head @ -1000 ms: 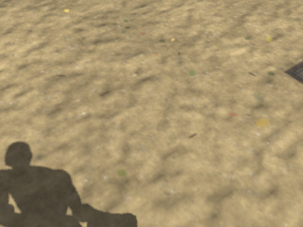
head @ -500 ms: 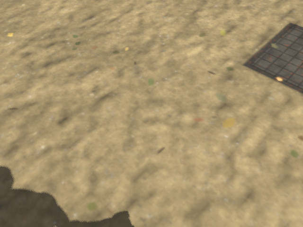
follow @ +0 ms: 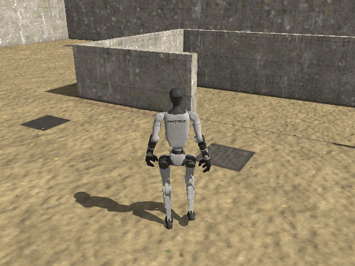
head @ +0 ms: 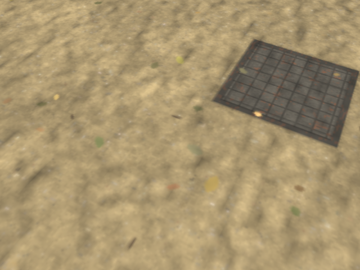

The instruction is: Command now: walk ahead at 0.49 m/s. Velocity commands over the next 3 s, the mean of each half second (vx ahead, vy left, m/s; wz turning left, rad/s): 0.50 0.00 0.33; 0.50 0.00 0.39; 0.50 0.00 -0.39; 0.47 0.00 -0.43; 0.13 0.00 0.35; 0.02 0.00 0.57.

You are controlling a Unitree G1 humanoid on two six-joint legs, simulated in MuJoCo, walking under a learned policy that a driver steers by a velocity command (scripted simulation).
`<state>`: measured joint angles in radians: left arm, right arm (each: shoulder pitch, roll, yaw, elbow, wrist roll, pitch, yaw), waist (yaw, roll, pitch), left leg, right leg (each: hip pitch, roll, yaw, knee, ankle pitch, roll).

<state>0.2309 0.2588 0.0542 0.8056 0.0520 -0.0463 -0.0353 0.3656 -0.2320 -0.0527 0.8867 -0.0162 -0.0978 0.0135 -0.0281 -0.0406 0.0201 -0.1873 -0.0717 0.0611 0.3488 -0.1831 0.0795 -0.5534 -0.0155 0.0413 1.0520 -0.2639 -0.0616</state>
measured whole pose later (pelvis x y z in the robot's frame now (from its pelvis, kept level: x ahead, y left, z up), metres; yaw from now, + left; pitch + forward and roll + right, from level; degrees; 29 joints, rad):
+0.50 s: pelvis +0.25 -0.03 +0.00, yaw +14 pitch +1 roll -1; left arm 0.33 0.23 0.05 0.87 0.02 -0.11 0.01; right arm 0.24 -0.29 -0.08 0.83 -0.04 -0.01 0.04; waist 0.01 0.05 0.01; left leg -0.62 0.05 -0.01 1.10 -0.22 0.05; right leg -0.13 0.02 -0.16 0.31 -0.21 -0.05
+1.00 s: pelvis +0.48 +0.12 +0.00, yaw +26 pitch +0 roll +0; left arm 0.26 0.24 0.04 0.86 0.02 -0.03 -0.03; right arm 0.29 -0.23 -0.05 0.87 -0.02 -0.07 0.01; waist 0.01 -0.03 0.05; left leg -0.14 -0.10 0.09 0.32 -0.19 0.13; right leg -0.58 -0.11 0.01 1.11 -0.24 -0.03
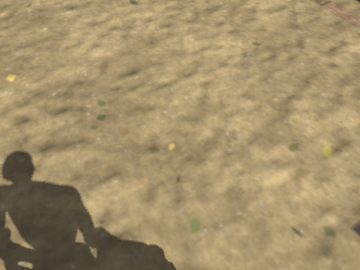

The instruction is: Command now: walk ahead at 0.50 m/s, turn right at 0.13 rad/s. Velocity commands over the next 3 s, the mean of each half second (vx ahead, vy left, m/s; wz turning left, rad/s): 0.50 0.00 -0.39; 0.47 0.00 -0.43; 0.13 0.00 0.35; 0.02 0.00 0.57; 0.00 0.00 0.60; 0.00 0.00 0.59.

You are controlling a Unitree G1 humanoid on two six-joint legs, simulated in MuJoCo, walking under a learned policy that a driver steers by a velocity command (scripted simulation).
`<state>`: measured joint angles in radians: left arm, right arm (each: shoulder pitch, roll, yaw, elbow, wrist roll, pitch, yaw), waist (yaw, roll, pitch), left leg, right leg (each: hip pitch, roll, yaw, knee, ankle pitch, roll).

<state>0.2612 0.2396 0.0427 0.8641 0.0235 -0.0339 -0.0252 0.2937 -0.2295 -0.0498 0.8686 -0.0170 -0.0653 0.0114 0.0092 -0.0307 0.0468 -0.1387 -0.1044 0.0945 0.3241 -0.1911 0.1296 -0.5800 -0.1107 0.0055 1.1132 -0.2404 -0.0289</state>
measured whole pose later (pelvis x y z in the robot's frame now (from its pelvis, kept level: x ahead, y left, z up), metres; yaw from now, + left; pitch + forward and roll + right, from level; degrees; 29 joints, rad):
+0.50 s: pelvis +0.27 -0.06 -0.01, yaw -16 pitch +0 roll -1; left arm 0.28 0.27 0.07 0.91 0.00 -0.03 -0.01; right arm 0.24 -0.23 -0.02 0.85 -0.03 -0.08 0.00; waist 0.00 0.01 0.05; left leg -0.46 0.06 -0.01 1.21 -0.32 0.01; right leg -0.24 0.15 -0.04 0.44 -0.20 -0.15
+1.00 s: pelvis +0.55 -0.09 +0.00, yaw -28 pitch +0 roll +0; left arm 0.29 0.29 0.06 0.86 0.03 -0.05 -0.01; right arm 0.22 -0.26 -0.03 0.81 -0.02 -0.08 0.01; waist 0.01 -0.03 0.06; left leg -0.30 -0.04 0.02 0.45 -0.15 0.05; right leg -0.37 0.07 0.06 1.12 -0.38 -0.05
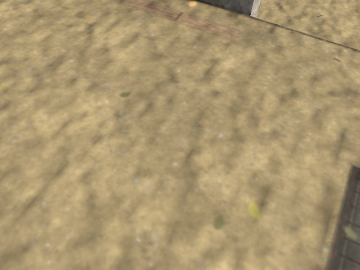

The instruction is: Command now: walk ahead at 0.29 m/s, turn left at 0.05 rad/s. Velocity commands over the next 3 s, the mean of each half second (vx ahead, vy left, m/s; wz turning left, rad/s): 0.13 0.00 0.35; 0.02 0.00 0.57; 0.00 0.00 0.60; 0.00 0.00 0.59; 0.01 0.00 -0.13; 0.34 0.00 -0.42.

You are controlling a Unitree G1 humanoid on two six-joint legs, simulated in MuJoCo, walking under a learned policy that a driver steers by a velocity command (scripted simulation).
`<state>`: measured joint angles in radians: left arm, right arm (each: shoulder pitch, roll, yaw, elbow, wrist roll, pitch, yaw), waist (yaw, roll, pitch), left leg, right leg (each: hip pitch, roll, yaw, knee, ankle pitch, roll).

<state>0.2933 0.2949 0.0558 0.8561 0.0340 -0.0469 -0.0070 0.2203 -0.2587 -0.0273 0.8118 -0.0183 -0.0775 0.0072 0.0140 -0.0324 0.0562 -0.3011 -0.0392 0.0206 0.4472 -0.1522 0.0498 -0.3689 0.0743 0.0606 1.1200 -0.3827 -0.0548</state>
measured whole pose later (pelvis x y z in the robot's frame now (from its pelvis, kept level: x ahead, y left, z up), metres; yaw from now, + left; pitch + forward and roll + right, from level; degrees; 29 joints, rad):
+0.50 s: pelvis +0.09 -0.02 +0.00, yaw +15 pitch +0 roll +1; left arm 0.17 0.24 0.01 0.77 0.02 0.00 0.05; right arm 0.24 -0.31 -0.08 0.82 -0.02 0.06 0.00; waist -0.02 0.05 0.06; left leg -0.46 -0.06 -0.03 1.09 -0.45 -0.02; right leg -0.26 -0.01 -0.07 0.43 -0.16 -0.05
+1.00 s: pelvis +0.05 +0.01 +0.01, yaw +33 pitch +1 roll -2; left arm 0.21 0.31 0.06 0.77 0.02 0.06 0.01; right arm 0.23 -0.29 -0.06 0.73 0.00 0.05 0.00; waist 0.00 -0.04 0.06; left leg -0.22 -0.08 -0.09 0.42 -0.20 0.08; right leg -0.50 -0.01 0.02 1.01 -0.36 0.04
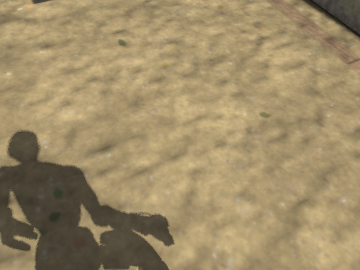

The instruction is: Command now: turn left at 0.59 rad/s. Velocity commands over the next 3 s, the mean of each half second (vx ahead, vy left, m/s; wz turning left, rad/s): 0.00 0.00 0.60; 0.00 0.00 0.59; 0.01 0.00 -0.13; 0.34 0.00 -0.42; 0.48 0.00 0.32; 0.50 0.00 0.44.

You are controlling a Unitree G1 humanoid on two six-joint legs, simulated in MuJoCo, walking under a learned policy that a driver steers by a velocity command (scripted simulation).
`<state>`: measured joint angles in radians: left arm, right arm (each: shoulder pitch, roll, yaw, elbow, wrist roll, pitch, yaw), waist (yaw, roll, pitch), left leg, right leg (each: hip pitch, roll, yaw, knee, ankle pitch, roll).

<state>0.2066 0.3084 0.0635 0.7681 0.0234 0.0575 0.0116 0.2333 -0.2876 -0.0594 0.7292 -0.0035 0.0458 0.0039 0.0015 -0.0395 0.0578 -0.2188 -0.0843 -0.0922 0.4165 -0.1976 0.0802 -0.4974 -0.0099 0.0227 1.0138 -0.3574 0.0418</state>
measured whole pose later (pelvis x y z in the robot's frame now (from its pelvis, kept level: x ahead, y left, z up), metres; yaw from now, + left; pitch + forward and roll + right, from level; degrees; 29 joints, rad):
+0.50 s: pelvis -0.01 -0.04 +0.00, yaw +18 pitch +0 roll +1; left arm 0.17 0.26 0.02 0.69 0.02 0.02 0.04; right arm 0.24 -0.35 -0.09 0.76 -0.01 0.08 0.04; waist -0.02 0.06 0.07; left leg -0.46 -0.09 -0.09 1.10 -0.41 -0.05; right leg -0.19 0.01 -0.04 0.41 -0.22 -0.05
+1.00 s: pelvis -0.04 +0.00 +0.00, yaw +35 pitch +0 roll -1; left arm 0.20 0.33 0.06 0.73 0.02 0.07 0.01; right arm 0.22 -0.30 -0.05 0.72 0.00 0.04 0.01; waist 0.00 -0.05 0.08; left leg -0.20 -0.10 -0.11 0.40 -0.19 0.09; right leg -0.49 -0.03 0.03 1.02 -0.36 0.04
